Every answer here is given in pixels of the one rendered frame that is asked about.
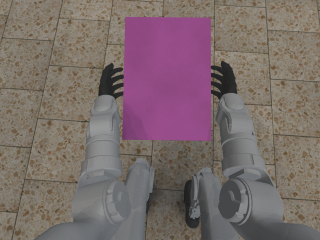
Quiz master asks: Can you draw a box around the right robot shin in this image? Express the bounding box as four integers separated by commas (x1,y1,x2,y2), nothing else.
189,167,221,218

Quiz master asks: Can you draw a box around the carton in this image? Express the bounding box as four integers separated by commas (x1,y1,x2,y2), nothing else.
122,17,211,141

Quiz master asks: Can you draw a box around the right robot hand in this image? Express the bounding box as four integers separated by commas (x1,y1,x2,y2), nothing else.
211,61,237,100

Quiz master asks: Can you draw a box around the left robot hand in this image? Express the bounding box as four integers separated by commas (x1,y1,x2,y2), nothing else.
98,63,124,99

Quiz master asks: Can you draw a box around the left robot upper arm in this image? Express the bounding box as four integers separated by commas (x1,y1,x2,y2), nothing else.
34,179,132,240

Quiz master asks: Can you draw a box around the right robot upper arm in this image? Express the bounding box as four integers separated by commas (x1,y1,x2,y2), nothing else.
218,177,320,240

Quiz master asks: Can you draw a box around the robot left forearm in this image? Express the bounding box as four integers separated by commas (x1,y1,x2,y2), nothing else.
71,95,123,217

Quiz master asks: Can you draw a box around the robot right forearm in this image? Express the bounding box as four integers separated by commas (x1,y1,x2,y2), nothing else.
215,93,278,191

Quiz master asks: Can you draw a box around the right robot thigh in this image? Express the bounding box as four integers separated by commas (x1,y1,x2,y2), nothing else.
191,172,240,240

